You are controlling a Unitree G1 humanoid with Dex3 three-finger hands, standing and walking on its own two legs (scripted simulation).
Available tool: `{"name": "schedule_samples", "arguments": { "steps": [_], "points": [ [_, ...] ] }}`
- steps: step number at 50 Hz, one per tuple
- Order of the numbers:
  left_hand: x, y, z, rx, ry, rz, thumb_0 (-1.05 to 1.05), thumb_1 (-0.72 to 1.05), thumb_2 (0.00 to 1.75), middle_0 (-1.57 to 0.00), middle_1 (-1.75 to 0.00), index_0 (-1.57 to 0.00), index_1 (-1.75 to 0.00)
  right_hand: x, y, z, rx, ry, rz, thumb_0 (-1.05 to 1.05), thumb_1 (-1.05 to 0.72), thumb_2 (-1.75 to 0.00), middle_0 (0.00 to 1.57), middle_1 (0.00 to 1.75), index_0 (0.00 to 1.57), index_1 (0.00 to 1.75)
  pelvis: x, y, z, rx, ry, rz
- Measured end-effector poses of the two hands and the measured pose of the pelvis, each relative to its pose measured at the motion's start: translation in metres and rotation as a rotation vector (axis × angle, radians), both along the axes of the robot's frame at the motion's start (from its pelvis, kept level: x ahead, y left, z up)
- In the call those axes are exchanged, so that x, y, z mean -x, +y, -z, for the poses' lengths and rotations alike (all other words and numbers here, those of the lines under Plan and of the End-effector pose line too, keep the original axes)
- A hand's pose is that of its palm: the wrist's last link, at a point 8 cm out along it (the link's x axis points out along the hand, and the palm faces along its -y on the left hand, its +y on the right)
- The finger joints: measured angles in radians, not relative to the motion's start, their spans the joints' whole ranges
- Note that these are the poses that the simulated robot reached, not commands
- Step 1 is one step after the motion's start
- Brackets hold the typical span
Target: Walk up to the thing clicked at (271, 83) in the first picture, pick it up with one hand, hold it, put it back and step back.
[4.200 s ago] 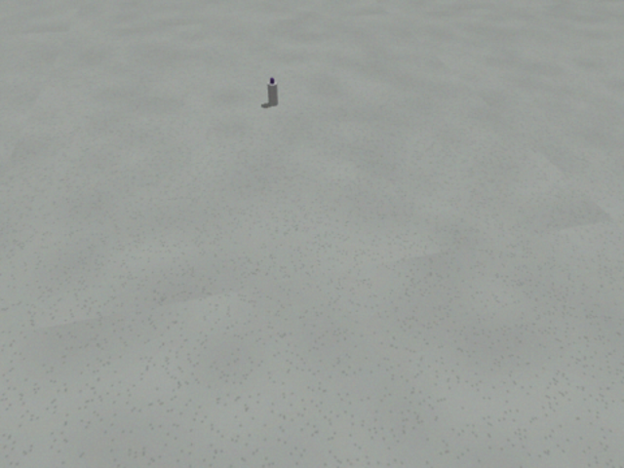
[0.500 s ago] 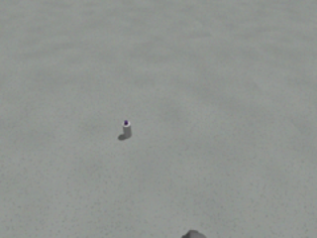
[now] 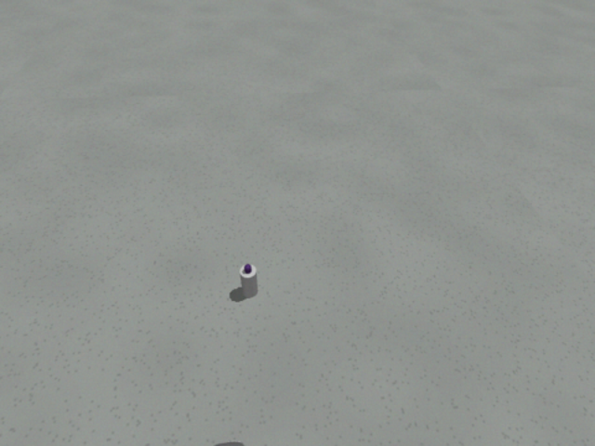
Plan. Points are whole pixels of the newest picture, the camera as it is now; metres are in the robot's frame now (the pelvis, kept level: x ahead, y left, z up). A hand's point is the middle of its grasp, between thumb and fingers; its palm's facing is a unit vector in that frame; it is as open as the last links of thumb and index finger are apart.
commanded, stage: walk up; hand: left
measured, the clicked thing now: (248, 279) +0.77 +0.21 -0.67
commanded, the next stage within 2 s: none
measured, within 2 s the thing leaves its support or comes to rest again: neither
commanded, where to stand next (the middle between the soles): +0.43 +0.02 m, yaw -1 degrees
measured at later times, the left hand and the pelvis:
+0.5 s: hand (147, 365) +0.25 +0.25 -0.12, palm faces -0.04 -0.90 -0.43, open 7.4 cm; pelvis +0.17 -0.03 +0.00, yaw -1 degrees
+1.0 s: hand (148, 299) +0.38 +0.30 -0.14, palm faces -0.09 -0.93 -0.36, open 7.4 cm; pelvis +0.32 +0.03 +0.01, yaw -2 degrees
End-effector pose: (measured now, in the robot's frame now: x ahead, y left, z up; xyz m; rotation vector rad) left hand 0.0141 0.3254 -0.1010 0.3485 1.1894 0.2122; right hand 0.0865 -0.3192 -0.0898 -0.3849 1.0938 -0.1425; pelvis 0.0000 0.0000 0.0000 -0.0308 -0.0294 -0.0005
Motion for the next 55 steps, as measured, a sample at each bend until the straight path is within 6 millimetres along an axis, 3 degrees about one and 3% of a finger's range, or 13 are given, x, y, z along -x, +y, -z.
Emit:
{"name": "schedule_samples", "arguments": {
  "steps": [4, 11, 16, 20, 24, 31, 36, 40, 43, 49, 55],
  "points": [
    [-0.038, 0.009, 0.013, 0.008, 0.042, 0.010, 0.01, 0.90, 0.90, -0.20, -0.30, -0.20, -0.30, -0.033, 0.010, -0.007, 0.025, -0.063, 0.024, 0.01, -0.91, -0.90, 0.20, 0.30, 0.20, 0.30, -0.031, 0.011, 0.003, -0.018, -0.008, 0.004],
    [-0.120, 0.001, 0.003, 0.032, -0.014, 0.067, 0.01, 0.90, 0.90, -0.20, -0.30, -0.20, -0.30, -0.049, 0.011, -0.017, 0.029, -0.025, 0.068, 0.00, -0.91, -0.90, 0.20, 0.30, 0.21, 0.30, -0.077, 0.009, -0.009, -0.039, -0.015, 0.021],
    [-0.174, -0.012, -0.008, 0.020, -0.038, 0.109, 0.01, 0.90, 0.90, -0.20, -0.30, -0.20, -0.30, -0.060, -0.004, -0.005, 0.006, 0.019, 0.099, 0.00, -0.90, -0.90, 0.20, 0.30, 0.21, 0.30, -0.111, -0.002, -0.009, -0.047, -0.016, 0.030],
    [-0.212, -0.022, -0.012, -0.030, -0.082, 0.114, 0.01, 0.90, 0.90, -0.20, -0.30, -0.20, -0.30, -0.080, -0.024, 0.018, -0.014, 0.052, 0.113, 0.01, -0.90, -0.90, 0.20, 0.30, 0.21, 0.30, -0.144, -0.019, 0.005, -0.046, -0.016, 0.027],
    [-0.229, -0.029, -0.019, -0.054, -0.120, 0.078, 0.01, 0.90, 0.90, -0.20, -0.30, -0.20, -0.30, -0.114, -0.028, 0.030, -0.024, 0.086, 0.096, 0.01, -0.91, -0.90, 0.20, 0.30, 0.20, 0.30, -0.167, -0.026, 0.005, -0.029, -0.026, 0.021],
    [-0.233, -0.023, -0.030, -0.057, -0.064, 0.037, 0.01, 0.90, 0.90, -0.21, -0.30, -0.20, -0.30, -0.184, -0.015, 0.018, -0.053, 0.046, 0.034, 0.01, -0.91, -0.90, 0.20, 0.30, 0.20, 0.30, -0.204, -0.019, -0.007, -0.020, -0.019, 0.011],
    [-0.242, -0.001, -0.018, -0.043, -0.017, 0.011, 0.01, 0.90, 0.90, -0.21, -0.30, -0.20, -0.30, -0.230, -0.001, 0.007, -0.031, 0.027, 0.007, 0.01, -0.91, -0.90, 0.20, 0.30, 0.20, 0.30, -0.236, -0.005, -0.005, -0.008, -0.013, 0.004],
    [-0.263, 0.022, 0.005, -0.031, 0.021, 0.010, 0.01, 0.90, 0.90, -0.21, -0.30, -0.20, -0.30, -0.262, 0.010, 0.003, 0.019, -0.017, 0.010, 0.01, -0.91, -0.90, 0.20, 0.30, 0.20, 0.30, -0.266, 0.016, 0.007, -0.024, -0.013, 0.003],
    [-0.289, 0.028, 0.013, -0.020, 0.049, 0.020, 0.01, 0.90, 0.90, -0.20, -0.30, -0.20, -0.30, -0.272, 0.018, -0.003, 0.034, -0.045, 0.043, 0.00, -0.91, -0.90, 0.20, 0.30, 0.20, 0.30, -0.283, 0.025, 0.007, -0.022, -0.015, 0.009],
    [-0.353, 0.024, 0.007, 0.014, 0.007, 0.071, 0.01, 0.90, 0.90, -0.20, -0.30, -0.20, -0.30, -0.271, 0.026, -0.014, 0.043, 0.008, 0.090, 0.00, -0.91, -0.90, 0.20, 0.30, 0.21, 0.30, -0.315, 0.028, -0.006, -0.032, -0.020, 0.024],
    [-0.407, 0.011, 0.001, -0.003, -0.028, 0.088, 0.01, 0.90, 0.90, -0.20, -0.30, -0.20, -0.30, -0.275, 0.021, 0.002, 0.032, 0.084, 0.120, 0.00, -0.90, -0.90, 0.20, 0.30, 0.21, 0.30, -0.340, 0.021, -0.004, -0.036, -0.019, 0.024]
  ]
}}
